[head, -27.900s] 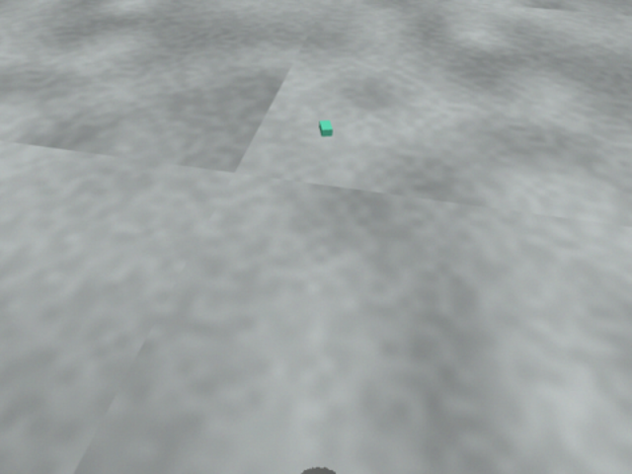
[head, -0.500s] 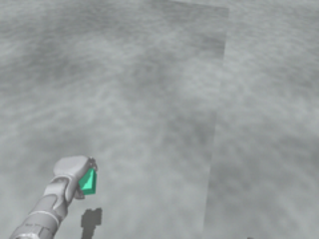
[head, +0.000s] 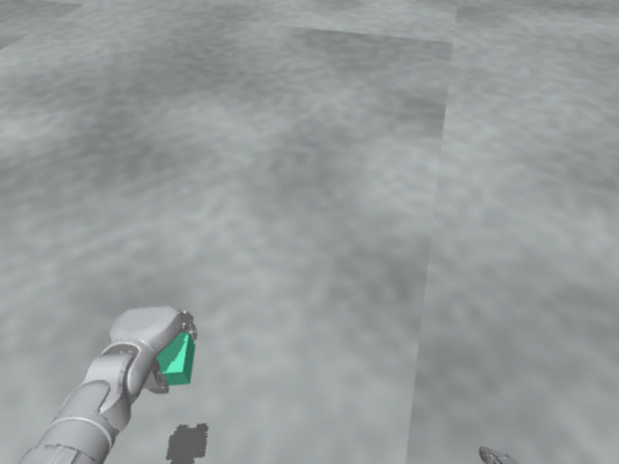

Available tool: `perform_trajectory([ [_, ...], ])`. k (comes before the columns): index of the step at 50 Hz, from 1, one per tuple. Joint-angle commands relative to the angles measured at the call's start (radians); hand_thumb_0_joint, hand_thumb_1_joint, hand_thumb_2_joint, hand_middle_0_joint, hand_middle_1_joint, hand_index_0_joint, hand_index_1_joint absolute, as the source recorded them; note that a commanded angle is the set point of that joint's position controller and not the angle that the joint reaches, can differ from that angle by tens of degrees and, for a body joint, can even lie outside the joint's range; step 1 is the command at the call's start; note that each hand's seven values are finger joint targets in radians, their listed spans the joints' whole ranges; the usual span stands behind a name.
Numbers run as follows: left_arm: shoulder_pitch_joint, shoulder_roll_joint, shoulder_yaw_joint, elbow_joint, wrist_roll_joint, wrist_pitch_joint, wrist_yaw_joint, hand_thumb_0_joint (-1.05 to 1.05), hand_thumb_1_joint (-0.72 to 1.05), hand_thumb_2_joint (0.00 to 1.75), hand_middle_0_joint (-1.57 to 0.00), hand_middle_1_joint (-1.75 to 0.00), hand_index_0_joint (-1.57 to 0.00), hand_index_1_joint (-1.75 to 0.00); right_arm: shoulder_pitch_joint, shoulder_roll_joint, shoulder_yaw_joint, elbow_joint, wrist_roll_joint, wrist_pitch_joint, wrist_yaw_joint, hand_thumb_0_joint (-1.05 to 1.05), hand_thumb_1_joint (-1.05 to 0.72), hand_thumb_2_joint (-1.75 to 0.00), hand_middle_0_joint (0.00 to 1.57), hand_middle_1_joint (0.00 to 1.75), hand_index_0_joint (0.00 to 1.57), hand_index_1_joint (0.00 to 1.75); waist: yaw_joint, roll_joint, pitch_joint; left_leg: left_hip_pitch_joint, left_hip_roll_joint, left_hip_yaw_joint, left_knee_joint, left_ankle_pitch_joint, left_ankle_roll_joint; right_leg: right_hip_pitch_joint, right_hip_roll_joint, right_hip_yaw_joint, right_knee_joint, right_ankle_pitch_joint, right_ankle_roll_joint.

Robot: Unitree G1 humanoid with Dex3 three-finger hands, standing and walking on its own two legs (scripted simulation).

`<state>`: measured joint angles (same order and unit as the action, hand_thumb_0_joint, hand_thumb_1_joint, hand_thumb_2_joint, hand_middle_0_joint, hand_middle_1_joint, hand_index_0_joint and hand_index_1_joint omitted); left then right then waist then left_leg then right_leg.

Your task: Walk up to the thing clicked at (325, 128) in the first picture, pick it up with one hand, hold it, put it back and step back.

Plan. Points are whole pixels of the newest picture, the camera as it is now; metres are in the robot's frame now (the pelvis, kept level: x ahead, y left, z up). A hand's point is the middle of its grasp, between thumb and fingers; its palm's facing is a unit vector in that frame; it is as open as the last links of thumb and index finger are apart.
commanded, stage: hold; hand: left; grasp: from above
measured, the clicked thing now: (155, 360) +0.31 +0.24 -0.08
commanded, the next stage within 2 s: crouch in 1.40 s
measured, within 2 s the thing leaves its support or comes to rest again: neither
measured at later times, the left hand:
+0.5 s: hand (154, 364) +0.28 +0.22 -0.03, palm faces -0.46 -0.05 -0.89, open 9.0 cm
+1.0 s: hand (152, 365) +0.28 +0.22 -0.02, palm faces -0.46 -0.05 -0.89, open 9.0 cm
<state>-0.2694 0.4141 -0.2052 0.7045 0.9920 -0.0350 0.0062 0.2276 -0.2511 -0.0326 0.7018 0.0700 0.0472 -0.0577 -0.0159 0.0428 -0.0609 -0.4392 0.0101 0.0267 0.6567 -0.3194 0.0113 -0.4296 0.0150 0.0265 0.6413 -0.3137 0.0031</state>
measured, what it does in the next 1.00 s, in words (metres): stands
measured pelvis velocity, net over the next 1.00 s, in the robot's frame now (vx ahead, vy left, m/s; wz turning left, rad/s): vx -0.01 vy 0.00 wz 0.00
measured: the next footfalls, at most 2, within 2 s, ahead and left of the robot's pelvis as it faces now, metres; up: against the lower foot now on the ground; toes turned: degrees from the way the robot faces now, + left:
none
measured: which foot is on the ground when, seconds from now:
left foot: down 0.00-1.00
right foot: down 0.00-1.00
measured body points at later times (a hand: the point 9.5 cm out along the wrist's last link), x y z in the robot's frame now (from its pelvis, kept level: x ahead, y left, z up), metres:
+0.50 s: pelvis -0.01 +0.00 +0.01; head +0.01 -0.02 +0.46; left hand +0.30 +0.22 +0.02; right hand +0.13 -0.26 -0.11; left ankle +0.01 +0.11 -0.72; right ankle +0.01 -0.12 -0.72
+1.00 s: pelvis -0.01 +0.00 +0.01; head +0.00 -0.03 +0.46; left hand +0.30 +0.22 +0.03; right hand +0.14 -0.25 -0.10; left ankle +0.01 +0.11 -0.72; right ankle +0.01 -0.12 -0.72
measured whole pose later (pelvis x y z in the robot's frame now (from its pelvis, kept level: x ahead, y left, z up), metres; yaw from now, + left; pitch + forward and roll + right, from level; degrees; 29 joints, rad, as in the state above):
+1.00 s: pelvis -0.01 +0.00 +0.01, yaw +0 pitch +1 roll +0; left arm -0.22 0.42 -0.21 0.60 0.98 -0.04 -0.06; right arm 0.17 -0.25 -0.01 0.68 0.08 0.07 -0.08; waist 0.01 0.05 -0.01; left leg -0.28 0.01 0.03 0.50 -0.23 0.01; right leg -0.28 0.01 0.03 0.50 -0.24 0.00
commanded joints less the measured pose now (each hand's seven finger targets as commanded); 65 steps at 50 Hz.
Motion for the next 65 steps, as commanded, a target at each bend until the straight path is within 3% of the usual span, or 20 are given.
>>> perform_trajectory([
  [1, -0.316, 0.212, 0.085, -0.217, 0.000, -0.016, 0.027, 0.00, 0.74, 0.56, -1.08, -0.46, -1.10, -0.44, -0.041, -0.142, -0.049, -0.122, -0.002, -0.035, -0.014, 0.00, -0.89, -0.90, 0.20, 0.30, 0.20, 0.30, -0.006, -0.016, -0.258, 0.190, -0.021, -0.013, -0.096, 0.300, 0.003, 0.099, 0.029, -0.005, -0.092, 0.261, -0.020],
  [6, -0.323, 0.231, 0.104, -0.226, -0.001, -0.015, 0.030, 0.00, 0.75, 0.57, -1.09, -0.45, -1.11, -0.44, -0.060, -0.138, -0.044, -0.128, -0.003, -0.032, -0.017, 0.00, -0.89, -0.90, 0.20, 0.30, 0.20, 0.30, 0.005, -0.004, -0.246, 0.196, -0.025, -0.009, -0.117, 0.267, 0.004, 0.116, 0.023, 0.001, -0.120, 0.237, -0.018],
  [9, -0.291, 0.209, 0.093, -0.215, -0.001, -0.012, 0.026, 0.00, 0.75, 0.58, -1.10, -0.45, -1.11, -0.44, -0.066, -0.136, -0.044, -0.129, -0.001, -0.029, -0.018, 0.00, -0.89, -0.90, 0.20, 0.30, 0.20, 0.30, -0.002, -0.025, -0.233, 0.209, -0.028, -0.002, -0.126, 0.264, 0.010, 0.119, 0.020, 0.004, -0.135, 0.241, -0.013],
  [18, -0.297, 0.227, 0.106, -0.252, -0.005, -0.014, 0.016, 0.00, 0.73, 0.54, -1.08, -0.44, -1.10, -0.43, -0.095, -0.132, -0.039, -0.138, 0.002, -0.025, -0.021, 0.00, -0.89, -0.90, 0.20, 0.30, 0.20, 0.30, 0.017, -0.012, -0.209, 0.219, -0.026, -0.002, -0.166, 0.220, 0.007, 0.147, 0.020, 0.002, -0.171, 0.187, -0.018],
  [24, -0.318, 0.225, 0.098, -0.283, -0.011, -0.014, 0.004, 0.00, 0.76, 0.58, -1.10, -0.47, -1.11, -0.46, -0.100, -0.135, -0.037, -0.140, 0.003, -0.023, -0.023, 0.00, -0.89, -0.90, 0.20, 0.30, 0.20, 0.30, 0.009, -0.004, -0.223, 0.252, -0.021, -0.001, -0.178, 0.257, 0.008, 0.158, 0.022, 0.000, -0.176, 0.224, -0.018],
  [29, -0.287, 0.214, 0.095, -0.268, -0.014, -0.011, -0.001, 0.00, 0.74, 0.56, -1.09, -0.46, -1.10, -0.45, -0.116, -0.131, -0.033, -0.148, 0.005, -0.024, -0.025, 0.00, -0.89, -0.90, 0.20, 0.30, 0.20, 0.30, 0.016, -0.017, -0.190, 0.252, -0.024, 0.001, -0.198, 0.210, 0.008, 0.160, 0.019, 0.002, -0.201, 0.175, -0.017],
  [37, -0.281, 0.224, 0.104, -0.290, -0.014, -0.010, -0.014, 0.00, 0.70, 0.57, -1.08, -0.45, -1.08, -0.45, -0.130, -0.127, -0.029, -0.152, 0.006, -0.023, -0.027, 0.00, -0.90, -0.90, 0.20, 0.30, 0.20, 0.30, 0.023, -0.015, -0.187, 0.271, -0.023, -0.001, -0.213, 0.236, 0.006, 0.175, 0.020, -0.001, -0.212, 0.195, -0.019],
  [38, -0.294, 0.204, 0.082, -0.310, -0.021, -0.012, -0.017, 0.00, 0.71, 0.55, -1.08, -0.45, -1.09, -0.44, -0.135, -0.128, -0.028, -0.156, 0.008, -0.022, -0.026, 0.00, -0.90, -0.90, 0.20, 0.30, 0.20, 0.30, 0.016, -0.020, -0.181, 0.277, -0.022, -0.002, -0.220, 0.221, 0.007, 0.174, 0.021, -0.002, -0.216, 0.182, -0.020],
  [41, -0.256, 0.223, 0.106, -0.295, -0.020, -0.007, -0.017, 0.00, 0.71, 0.53, -1.08, -0.44, -1.09, -0.43, -0.146, -0.123, -0.025, -0.156, 0.007, -0.021, -0.026, 0.00, -0.90, -0.90, 0.20, 0.30, 0.20, 0.30, 0.032, -0.020, -0.174, 0.264, -0.026, 0.000, -0.221, 0.215, 0.008, 0.185, 0.016, -0.001, -0.223, 0.173, -0.018],
  [44, -0.272, 0.215, 0.094, -0.300, -0.014, -0.009, -0.020, 0.00, 0.70, 0.55, -1.06, -0.46, -1.07, -0.45, -0.135, -0.127, -0.028, -0.154, 0.008, -0.018, -0.027, 0.00, -0.90, -0.90, 0.20, 0.30, 0.20, 0.30, 0.016, -0.019, -0.187, 0.285, -0.024, 0.002, -0.218, 0.247, 0.010, 0.184, 0.017, 0.001, -0.218, 0.210, -0.017],
  [47, -0.298, 0.240, 0.113, -0.319, -0.015, -0.015, -0.019, 0.00, 0.70, 0.57, -1.07, -0.45, -1.07, -0.45, -0.138, -0.127, -0.028, -0.149, 0.007, -0.016, -0.028, 0.00, -0.90, -0.90, 0.20, 0.30, 0.20, 0.30, 0.024, -0.008, -0.212, 0.298, -0.025, 0.001, -0.219, 0.264, 0.008, 0.196, 0.017, -0.001, -0.215, 0.223, -0.019],
  [50, -0.297, 0.218, 0.096, -0.296, -0.011, -0.016, -0.015, 0.00, 0.71, 0.54, -1.07, -0.45, -1.09, -0.44, -0.135, -0.125, -0.027, -0.145, 0.005, -0.016, -0.029, 0.00, -0.90, -0.90, 0.20, 0.30, 0.20, 0.30, 0.014, -0.024, -0.205, 0.299, -0.025, 0.001, -0.215, 0.275, 0.010, 0.195, 0.017, -0.001, -0.216, 0.238, -0.016],
  [53, -0.287, 0.214, 0.095, -0.302, -0.016, -0.016, -0.010, 0.00, 0.72, 0.56, -1.09, -0.45, -1.09, -0.44, -0.135, -0.125, -0.029, -0.143, 0.006, -0.013, -0.028, 0.00, -0.90, -0.90, 0.20, 0.30, 0.20, 0.30, 0.024, -0.010, -0.214, 0.309, -0.025, 0.002, -0.217, 0.300, 0.008, 0.204, 0.017, -0.002, -0.214, 0.260, -0.018],
  [58, -0.261, 0.211, 0.092, -0.285, -0.014, -0.016, -0.015, 0.00, 0.73, 0.57, -1.11, -0.44, -1.11, -0.44, -0.144, -0.123, -0.027, -0.154, 0.006, -0.007, -0.027, 0.00, -0.90, -0.90, 0.20, 0.30, 0.20, 0.30, 0.017, -0.014, -0.173, 0.289, -0.026, 0.003, -0.228, 0.244, 0.010, 0.188, 0.014, -0.001, -0.234, 0.207, -0.018],
  [62, -0.264, 0.226, 0.107, -0.307, -0.010, -0.017, -0.009, 0.00, 0.72, 0.56, -1.10, -0.42, -1.10, -0.42, -0.141, -0.124, -0.030, -0.153, 0.007, -0.005, -0.028, 0.00, -0.90, -0.90, 0.20, 0.30, 0.20, 0.30, 0.028, -0.007, -0.202, 0.304, -0.026, 0.001, -0.224, 0.284, 0.008, 0.210, 0.015, -0.002, -0.223, 0.242, -0.018],
  [65, -0.295, 0.224, 0.103, -0.310, -0.009, -0.017, 0.001, 0.00, 0.69, 0.57, -1.08, -0.43, -1.08, -0.43, -0.136, -0.127, -0.031, -0.153, 0.009, -0.003, -0.028, 0.00, -0.90, -0.90, 0.20, 0.30, 0.20, 0.30, 0.019, -0.019, -0.196, 0.300, -0.026, 0.001, -0.226, 0.274, 0.009, 0.204, 0.015, -0.002, -0.228, 0.237, -0.018],
])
